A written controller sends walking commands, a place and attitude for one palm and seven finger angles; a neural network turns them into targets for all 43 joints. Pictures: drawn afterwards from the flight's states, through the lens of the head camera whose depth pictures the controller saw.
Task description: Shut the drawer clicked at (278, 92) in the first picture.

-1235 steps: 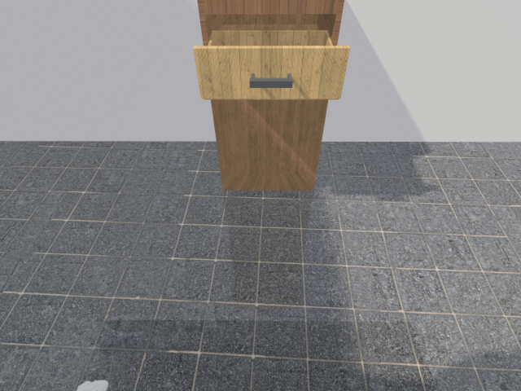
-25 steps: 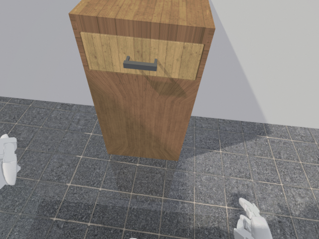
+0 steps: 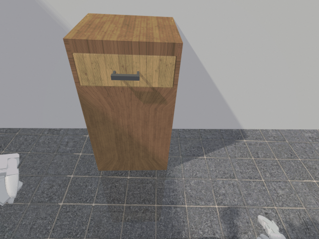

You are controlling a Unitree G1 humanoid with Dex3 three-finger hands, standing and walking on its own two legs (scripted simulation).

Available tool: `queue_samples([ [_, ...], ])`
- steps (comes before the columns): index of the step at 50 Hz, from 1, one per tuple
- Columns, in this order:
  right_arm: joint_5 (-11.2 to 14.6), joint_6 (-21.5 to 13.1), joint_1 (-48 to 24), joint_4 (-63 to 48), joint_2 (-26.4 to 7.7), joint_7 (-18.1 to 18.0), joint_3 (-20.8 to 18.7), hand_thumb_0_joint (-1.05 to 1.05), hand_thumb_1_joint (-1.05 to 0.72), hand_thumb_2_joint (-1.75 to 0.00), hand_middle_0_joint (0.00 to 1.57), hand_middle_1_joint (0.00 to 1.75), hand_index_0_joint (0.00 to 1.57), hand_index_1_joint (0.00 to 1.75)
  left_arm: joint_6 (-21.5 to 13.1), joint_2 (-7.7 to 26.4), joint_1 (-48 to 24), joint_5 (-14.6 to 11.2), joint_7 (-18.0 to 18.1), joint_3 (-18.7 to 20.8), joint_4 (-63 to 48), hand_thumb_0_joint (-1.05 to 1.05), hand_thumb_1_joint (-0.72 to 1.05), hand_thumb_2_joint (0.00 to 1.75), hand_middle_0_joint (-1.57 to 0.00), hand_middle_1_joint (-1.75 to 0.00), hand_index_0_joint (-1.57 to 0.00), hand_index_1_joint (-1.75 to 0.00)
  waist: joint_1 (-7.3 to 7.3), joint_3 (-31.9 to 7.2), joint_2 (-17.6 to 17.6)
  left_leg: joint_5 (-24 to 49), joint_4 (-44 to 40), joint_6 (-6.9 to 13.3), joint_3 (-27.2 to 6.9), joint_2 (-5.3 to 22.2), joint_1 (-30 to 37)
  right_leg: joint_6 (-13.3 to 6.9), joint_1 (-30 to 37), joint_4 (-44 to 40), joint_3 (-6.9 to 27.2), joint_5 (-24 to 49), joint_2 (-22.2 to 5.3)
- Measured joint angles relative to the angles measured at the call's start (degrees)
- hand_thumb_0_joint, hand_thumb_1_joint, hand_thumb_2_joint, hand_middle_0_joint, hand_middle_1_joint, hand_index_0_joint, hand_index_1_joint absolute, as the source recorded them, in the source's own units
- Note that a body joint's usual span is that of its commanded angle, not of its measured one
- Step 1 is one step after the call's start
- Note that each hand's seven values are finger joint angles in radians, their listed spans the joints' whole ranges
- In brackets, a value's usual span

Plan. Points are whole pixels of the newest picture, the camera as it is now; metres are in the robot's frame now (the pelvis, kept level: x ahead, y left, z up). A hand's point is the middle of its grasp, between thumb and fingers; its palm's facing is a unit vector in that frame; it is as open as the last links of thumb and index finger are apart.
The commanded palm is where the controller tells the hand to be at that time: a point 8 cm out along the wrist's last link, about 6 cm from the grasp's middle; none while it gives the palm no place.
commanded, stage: stop stepping back and stand still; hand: left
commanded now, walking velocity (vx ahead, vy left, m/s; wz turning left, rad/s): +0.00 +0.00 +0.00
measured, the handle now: (125, 75) +0.80 +0.20 +0.04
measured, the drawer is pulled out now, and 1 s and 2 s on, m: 0.00 0.00 0.00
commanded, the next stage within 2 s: let the arm hang, fingers relaxed in 1.28 s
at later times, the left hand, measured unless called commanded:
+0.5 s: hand out of the picture +0.12 +0.33 +0.16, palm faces +0.44 -0.82 -0.37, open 3.3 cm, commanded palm +0.08 +0.35 +0.19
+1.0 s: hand out of the picture +0.11 +0.35 +0.16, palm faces +0.38 -0.83 -0.40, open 3.3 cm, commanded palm +0.06 +0.38 +0.19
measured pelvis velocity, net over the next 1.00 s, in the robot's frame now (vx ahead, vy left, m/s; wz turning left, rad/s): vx -0.08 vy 0.10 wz -0.03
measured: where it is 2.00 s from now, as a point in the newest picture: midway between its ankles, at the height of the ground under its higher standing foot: outside the picture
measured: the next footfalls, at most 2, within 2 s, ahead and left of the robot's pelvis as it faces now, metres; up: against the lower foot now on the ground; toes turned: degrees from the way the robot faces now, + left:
left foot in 0.04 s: +0.12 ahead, +0.09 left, +0.00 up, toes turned +1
right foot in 0.30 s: -0.06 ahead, -0.02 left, +0.00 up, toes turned -4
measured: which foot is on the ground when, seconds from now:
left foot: up 0.00-0.02, down 0.04-0.32, up 0.34-0.44, down 0.46-1.00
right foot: down 0.00-0.08, up 0.10-0.28, down 0.30-1.00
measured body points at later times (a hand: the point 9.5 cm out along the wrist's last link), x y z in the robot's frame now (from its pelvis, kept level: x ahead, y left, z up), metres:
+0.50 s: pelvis -0.06 +0.07 +0.00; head -0.10 +0.08 +0.45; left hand +0.09 +0.37 +0.18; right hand +0.08 -0.17 -0.08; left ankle +0.01 +0.14 -0.73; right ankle -0.07 -0.07 -0.73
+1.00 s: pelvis -0.08 +0.10 +0.01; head -0.09 +0.11 +0.46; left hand +0.09 +0.39 +0.19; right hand +0.07 -0.13 -0.07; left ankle +0.01 +0.14 -0.72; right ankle -0.12 -0.01 -0.71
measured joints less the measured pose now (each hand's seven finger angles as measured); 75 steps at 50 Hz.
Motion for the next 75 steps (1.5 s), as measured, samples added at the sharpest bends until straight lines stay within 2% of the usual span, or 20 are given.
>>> queue_samples([
  [3,-0.08,-0.70,1.70,2.37,0.42,-0.78,0.37,0.02,-0.91,-0.90,0.20,0.30,0.20,0.30,1.51,-3.64,-4.36,1.36,0.84,-2.58,2.35,0.01,0.88,0.90,-1.41,-1.59,-1.41,-1.60,0.83,-1.25,-1.04,-0.41,-0.16,1.71,-1.18,-0.68,3.98,1.63,-0.57,1.56,-0.24,-0.13,-0.86],
  [7,-0.57,-3.60,-1.03,2.96,3.40,-0.79,2.84,0.02,-0.91,-0.90,0.20,0.30,0.20,0.30,2.74,-6.44,-13.22,3.36,1.61,-5.01,4.73,0.02,0.89,0.90,-1.41,-1.60,-1.41,-1.60,0.80,3.78,-3.98,3.76,-5.00,3.89,0.07,-2.69,4.98,0.16,-5.20,8.55,1.95,-2.06,-1.17],
  [11,-1.57,-6.39,-2.71,-0.04,7.37,1.33,5.14,0.02,-0.90,-0.90,0.20,0.30,0.20,0.30,2.41,-2.87,-11.23,3.58,1.16,-4.35,-1.93,0.02,0.89,0.90,-1.41,-1.59,-1.41,-1.60,-0.95,6.99,-3.88,8.49,-14.67,3.56,0.41,-2.79,7.18,-1.02,-9.32,12.26,0.70,-4.35,1.22],
  [15,-2.17,-5.97,-1.85,-2.91,9.51,2.66,6.78,0.02,-0.90,-0.90,0.20,0.31,0.21,0.30,0.64,2.68,-1.08,2.05,0.82,-0.43,-9.20,0.02,0.89,0.90,-1.41,-1.59,-1.41,-1.60,-1.13,5.17,-3.56,9.25,-17.55,2.58,2.02,-3.46,6.59,-2.10,-5.06,-1.93,-2.87,-0.37,1.28],
  [17,-2.48,-4.43,-2.63,-2.54,8.66,2.73,6.55,0.01,-0.90,-0.90,0.21,0.31,0.21,0.30,0.18,3.04,0.91,1.34,0.41,-0.24,-8.86,0.02,0.89,0.90,-1.41,-1.59,-1.41,-1.60,-0.68,5.00,-1.41,4.95,-12.57,1.03,1.78,-3.31,4.27,-2.62,-4.96,-4.03,-3.11,8.37,1.35],
  [21,-1.66,-1.52,-2.15,1.85,6.41,1.95,5.25,0.01,-0.90,-0.90,0.21,0.31,0.21,0.30,1.68,0.85,-0.78,0.91,0.26,-1.34,-3.13,0.01,0.88,0.90,-1.41,-1.59,-1.41,-1.60,1.66,2.28,0.72,-1.05,-1.68,-0.25,-1.10,-2.58,4.19,-1.74,-5.35,-1.53,-2.36,7.68,1.02],
  [28,-0.77,-3.33,-1.71,4.33,3.77,-0.31,4.50,0.02,-0.90,-0.90,0.20,0.30,0.21,0.30,5.42,-7.09,-10.44,3.14,1.39,-4.41,7.05,0.02,0.89,0.90,-1.41,-1.59,-1.41,-1.60,2.05,3.83,-2.32,3.99,-9.63,4.50,0.29,-4.70,10.12,0.15,-7.05,5.13,0.58,2.94,-1.39],
  [31,-1.26,-5.13,-1.83,2.51,4.61,0.18,4.47,0.02,-0.90,-0.90,0.20,0.30,0.21,0.30,5.53,-6.24,-11.00,4.27,1.29,-5.90,3.65,0.02,0.89,0.90,-1.41,-1.60,-1.41,-1.60,0.99,5.39,-3.72,7.77,-15.70,4.27,0.12,-5.42,11.71,-0.34,-8.36,9.24,1.29,0.28,-0.15],
  [35,-1.72,-6.05,-1.88,-0.48,5.74,1.48,4.89,0.02,-0.90,-0.90,0.20,0.30,0.21,0.30,2.89,-1.99,-6.05,4.23,1.21,-4.67,-4.42,0.02,0.89,0.90,-1.41,-1.59,-1.41,-1.60,-0.23,5.28,-4.36,9.86,-19.75,3.52,0.17,-5.41,11.02,-1.51,-4.90,-0.25,-1.42,0.07,0.67],
  [38,-2.20,-4.62,-3.42,-1.76,5.42,2.13,4.38,0.02,-0.90,-0.90,0.20,0.30,0.21,0.30,0.92,0.24,-2.55,3.13,0.78,-2.65,-5.96,0.02,0.89,0.90,-1.41,-1.59,-1.41,-1.60,-0.67,5.85,-2.44,8.08,-15.71,1.94,0.29,-4.81,7.61,-2.72,-4.24,-5.59,-2.12,8.65,1.17],
  [42,-1.43,-2.40,-3.97,0.26,4.27,1.84,3.34,0.01,-0.90,-0.90,0.20,0.30,0.21,0.30,1.17,0.82,-1.64,1.41,0.36,-1.73,-3.74,0.02,0.88,0.90,-1.41,-1.59,-1.41,-1.60,0.02,5.69,0.56,3.77,-8.71,0.61,0.01,-3.62,4.97,-2.12,-4.60,-3.35,-2.60,7.56,2.17],
  [47,-0.53,-2.25,-2.89,2.99,4.21,0.67,3.29,0.02,-0.90,-0.90,0.20,0.30,0.21,0.30,3.21,-2.80,-4.10,1.50,0.70,-2.56,0.72,0.02,0.88,0.90,-1.41,-1.59,-1.41,-1.60,1.36,5.06,-0.83,5.63,-10.65,6.33,1.99,-5.37,8.23,-0.97,-4.59,1.91,-0.92,2.50,0.47],
  [51,-1.40,-3.45,-2.33,2.14,5.02,0.57,3.81,0.02,-0.90,-0.90,0.20,0.30,0.20,0.30,4.92,-4.91,-7.80,2.80,1.20,-5.13,2.30,0.02,0.89,0.90,-1.41,-1.59,-1.41,-1.60,1.57,5.30,-1.64,9.83,-20.07,3.08,1.97,-6.81,12.31,-1.62,-6.95,8.36,0.43,-2.53,0.91],
  [54,-1.47,-4.13,-2.34,0.24,5.73,1.12,4.58,0.02,-0.90,-0.90,0.20,0.30,0.20,0.30,4.48,-3.33,-7.12,3.28,1.36,-5.27,-0.87,0.02,0.89,0.90,-1.41,-1.59,-1.41,-1.60,0.84,5.63,-2.09,11.33,-23.26,2.49,2.09,-7.05,12.61,-1.91,-4.99,0.38,-1.26,-1.14,1.10],
  [57,-1.83,-3.41,-3.95,-1.10,5.78,1.79,4.68,0.02,-0.90,-0.90,0.20,0.30,0.21,0.30,3.11,-1.39,-4.43,2.83,0.89,-4.02,-3.71,0.02,0.89,0.90,-1.41,-1.59,-1.41,-1.60,0.11,6.73,-1.61,9.73,-18.09,1.97,2.57,-6.46,9.28,-3.04,-4.48,-4.40,-2.16,8.86,1.29],
  [61,-1.31,-1.37,-4.34,0.10,5.00,2.04,3.77,0.01,-0.90,-0.90,0.20,0.31,0.21,0.30,2.71,-0.78,-1.69,1.86,0.29,-3.19,-4.13,0.02,0.88,0.90,-1.41,-1.59,-1.41,-1.60,0.76,5.82,0.34,1.37,-7.92,0.10,1.52,-4.75,5.36,-3.13,-4.74,-2.69,-2.52,7.21,2.97],
  [63,-0.76,-0.80,-3.75,0.88,4.63,1.76,3.41,0.01,-0.90,-0.90,0.20,0.31,0.21,0.30,2.99,-1.41,-1.79,1.70,0.34,-2.88,-3.49,0.02,0.88,0.90,-1.41,-1.59,-1.41,-1.60,0.97,5.47,0.31,4.05,-7.47,1.47,2.11,-4.20,5.94,-2.71,-4.38,-1.16,-2.64,5.58,3.19],
  [67,-0.59,-1.64,-3.43,2.22,4.23,0.89,3.43,0.02,-0.90,-0.90,0.20,0.30,0.21,0.30,3.77,-3.51,-5.48,2.31,0.84,-3.45,0.08,0.02,0.88,0.90,-1.41,-1.59,-1.41,-1.60,2.29,5.55,-1.93,4.43,-10.52,7.86,4.16,-6.23,8.96,-1.69,-5.51,4.46,-0.42,0.73,1.30],
  [72,-0.08,-2.32,-5.49,3.96,1.25,3.16,3.00,0.01,-0.90,-0.90,0.20,0.30,0.20,0.30,6.74,-4.10,-16.37,3.98,-1.77,-10.50,16.32,0.01,0.89,0.90,-1.40,-1.59,-1.41,-1.59,0.87,5.82,1.60,10.05,-16.36,3.69,1.29,-7.56,9.18,-1.80,-9.03,8.35,-1.06,-4.07,0.33],
  [75,0.67,0.87,-9.13,6.07,-0.73,4.95,2.19,0.01,-0.90,-0.90,0.20,0.30,0.21,0.30,12.66,-3.61,-22.81,5.38,-4.06,-15.99,33.74,0.01,0.89,0.90,-1.37,-1.56,-1.37,-1.56,1.82,6.88,1.96,5.43,-4.48,1.40,-0.89,-8.82,2.78,-4.20,-10.49,3.74,-0.20,4.35,-2.54],
])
